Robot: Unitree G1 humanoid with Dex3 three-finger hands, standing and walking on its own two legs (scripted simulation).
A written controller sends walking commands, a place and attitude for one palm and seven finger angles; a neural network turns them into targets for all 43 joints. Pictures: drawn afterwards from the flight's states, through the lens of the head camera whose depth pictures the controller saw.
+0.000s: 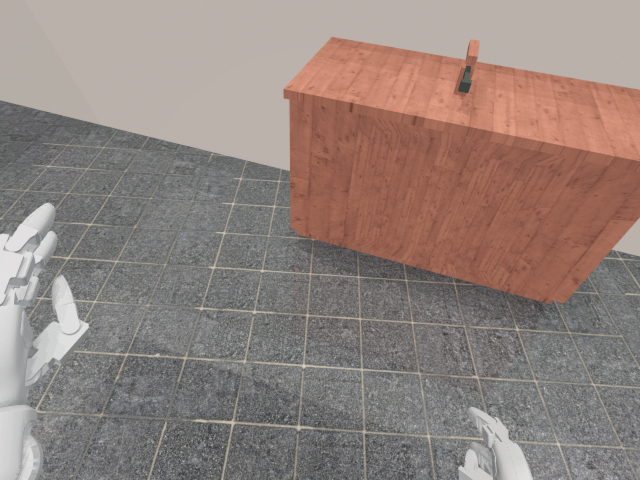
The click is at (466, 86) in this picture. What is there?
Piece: tap's lever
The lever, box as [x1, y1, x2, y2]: [458, 78, 471, 92]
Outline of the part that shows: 462,78 458,90 467,92 471,80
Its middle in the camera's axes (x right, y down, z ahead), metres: +0.40 -0.43 +1.09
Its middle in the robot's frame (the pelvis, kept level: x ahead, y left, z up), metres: +1.13 -0.33 +0.02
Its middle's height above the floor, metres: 0.79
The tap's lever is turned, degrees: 0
